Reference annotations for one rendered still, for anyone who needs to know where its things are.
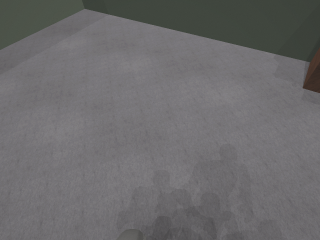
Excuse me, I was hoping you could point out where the cabinet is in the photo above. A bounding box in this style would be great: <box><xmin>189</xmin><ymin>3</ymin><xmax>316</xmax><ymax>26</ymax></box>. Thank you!
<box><xmin>303</xmin><ymin>47</ymin><xmax>320</xmax><ymax>93</ymax></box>

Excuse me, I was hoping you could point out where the left robot thigh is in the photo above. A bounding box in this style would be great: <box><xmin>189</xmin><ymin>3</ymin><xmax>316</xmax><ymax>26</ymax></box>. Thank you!
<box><xmin>116</xmin><ymin>229</ymin><xmax>147</xmax><ymax>240</ymax></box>

